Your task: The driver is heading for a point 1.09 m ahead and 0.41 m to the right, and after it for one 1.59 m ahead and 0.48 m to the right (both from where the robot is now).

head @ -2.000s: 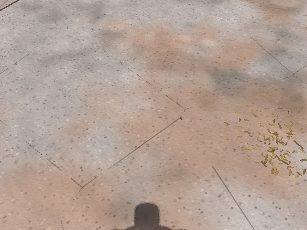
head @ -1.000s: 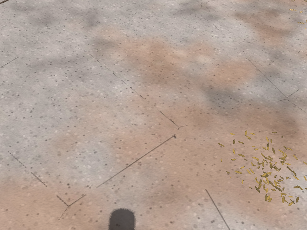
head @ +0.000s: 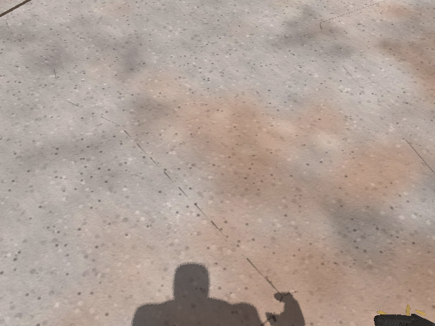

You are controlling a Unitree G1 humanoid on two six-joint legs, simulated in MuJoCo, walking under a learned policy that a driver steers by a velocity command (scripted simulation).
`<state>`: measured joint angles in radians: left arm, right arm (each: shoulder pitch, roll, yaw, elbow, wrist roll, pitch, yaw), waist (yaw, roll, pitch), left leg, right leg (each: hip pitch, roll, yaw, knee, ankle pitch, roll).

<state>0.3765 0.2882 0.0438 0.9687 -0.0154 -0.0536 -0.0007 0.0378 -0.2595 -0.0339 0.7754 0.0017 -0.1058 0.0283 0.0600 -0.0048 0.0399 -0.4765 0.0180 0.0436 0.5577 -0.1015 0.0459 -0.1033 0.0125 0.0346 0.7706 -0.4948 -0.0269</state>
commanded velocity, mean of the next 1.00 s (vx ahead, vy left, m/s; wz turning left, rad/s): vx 0.50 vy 0.00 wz -0.51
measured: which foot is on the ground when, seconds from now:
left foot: down 0.00-0.52, up 0.54-0.98, down 1.00-1.00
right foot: up 0.00-0.48, down 0.50-1.00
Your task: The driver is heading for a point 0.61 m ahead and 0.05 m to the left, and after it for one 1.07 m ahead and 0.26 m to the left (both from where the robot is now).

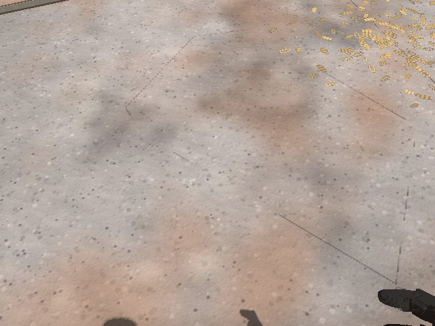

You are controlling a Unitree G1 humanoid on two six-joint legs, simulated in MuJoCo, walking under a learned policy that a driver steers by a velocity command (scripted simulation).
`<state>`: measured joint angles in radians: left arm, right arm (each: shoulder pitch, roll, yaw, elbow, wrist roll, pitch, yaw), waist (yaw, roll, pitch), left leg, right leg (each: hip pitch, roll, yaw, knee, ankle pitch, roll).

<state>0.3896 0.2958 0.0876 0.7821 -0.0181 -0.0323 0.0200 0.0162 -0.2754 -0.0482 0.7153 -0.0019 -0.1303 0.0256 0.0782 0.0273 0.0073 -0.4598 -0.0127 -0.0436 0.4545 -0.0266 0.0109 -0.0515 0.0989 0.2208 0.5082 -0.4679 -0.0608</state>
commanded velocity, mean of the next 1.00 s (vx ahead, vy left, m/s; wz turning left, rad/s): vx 0.45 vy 0.00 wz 0.05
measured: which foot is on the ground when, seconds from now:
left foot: down 0.00-0.52, up 0.54-0.98, down 1.00-1.00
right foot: down 0.00-0.02, up 0.04-0.48, down 0.50-1.00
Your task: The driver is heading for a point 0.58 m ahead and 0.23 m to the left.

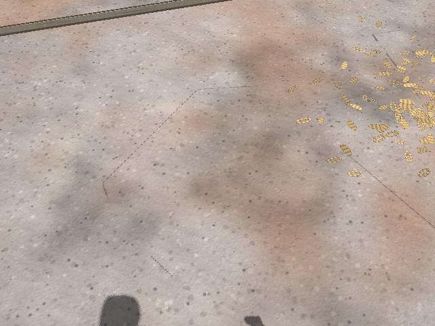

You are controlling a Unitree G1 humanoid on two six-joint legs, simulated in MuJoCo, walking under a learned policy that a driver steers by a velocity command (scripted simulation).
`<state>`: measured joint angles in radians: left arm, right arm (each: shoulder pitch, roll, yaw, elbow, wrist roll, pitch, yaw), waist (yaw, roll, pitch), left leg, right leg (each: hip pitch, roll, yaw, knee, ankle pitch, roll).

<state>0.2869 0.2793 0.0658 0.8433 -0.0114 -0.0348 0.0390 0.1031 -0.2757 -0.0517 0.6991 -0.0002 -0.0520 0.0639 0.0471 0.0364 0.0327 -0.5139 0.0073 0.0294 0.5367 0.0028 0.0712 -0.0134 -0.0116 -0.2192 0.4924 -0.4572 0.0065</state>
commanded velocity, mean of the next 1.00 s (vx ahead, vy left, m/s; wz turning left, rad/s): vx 0.05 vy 0.00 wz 0.58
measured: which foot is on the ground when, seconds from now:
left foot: down 0.00-0.46, up 0.48-0.84, down 0.86-1.00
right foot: down 0.00-0.00, up 0.02-0.44, down 0.46-0.88, up 0.90-1.00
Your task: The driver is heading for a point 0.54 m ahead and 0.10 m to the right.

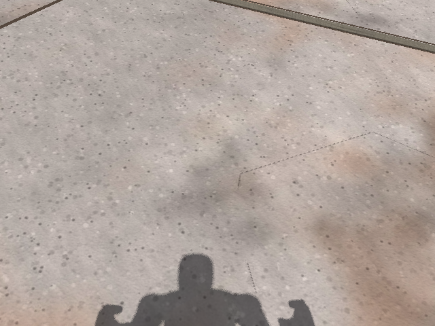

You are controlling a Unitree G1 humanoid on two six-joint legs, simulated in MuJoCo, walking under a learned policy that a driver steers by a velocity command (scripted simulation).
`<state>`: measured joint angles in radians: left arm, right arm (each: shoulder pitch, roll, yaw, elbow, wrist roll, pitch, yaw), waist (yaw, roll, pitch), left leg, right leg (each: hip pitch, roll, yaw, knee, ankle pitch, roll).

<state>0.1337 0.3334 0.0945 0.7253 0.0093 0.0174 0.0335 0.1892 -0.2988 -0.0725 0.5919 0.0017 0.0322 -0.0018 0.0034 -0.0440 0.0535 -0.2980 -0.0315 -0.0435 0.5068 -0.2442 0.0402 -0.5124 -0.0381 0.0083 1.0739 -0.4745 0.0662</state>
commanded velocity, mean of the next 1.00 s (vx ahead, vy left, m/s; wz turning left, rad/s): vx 0.00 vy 0.00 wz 0.15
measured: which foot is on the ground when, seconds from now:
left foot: down 0.00-1.00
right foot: up 0.00-0.28, down 0.30-1.00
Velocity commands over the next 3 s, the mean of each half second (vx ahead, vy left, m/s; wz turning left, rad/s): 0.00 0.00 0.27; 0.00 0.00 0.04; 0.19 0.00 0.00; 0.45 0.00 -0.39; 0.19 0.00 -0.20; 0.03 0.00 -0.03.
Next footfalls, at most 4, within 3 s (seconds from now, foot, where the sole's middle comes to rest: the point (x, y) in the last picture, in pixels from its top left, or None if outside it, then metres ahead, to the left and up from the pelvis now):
0.30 right None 0.07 -0.14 -0.78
1.46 left None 0.14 0.13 -0.78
1.96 right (237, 309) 0.49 -0.08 -0.78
2.42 left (185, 248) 0.68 0.09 -0.78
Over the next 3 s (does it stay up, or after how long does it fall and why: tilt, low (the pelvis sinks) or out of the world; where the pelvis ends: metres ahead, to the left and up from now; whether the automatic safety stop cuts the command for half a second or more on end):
stays up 0.56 0.02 -0.01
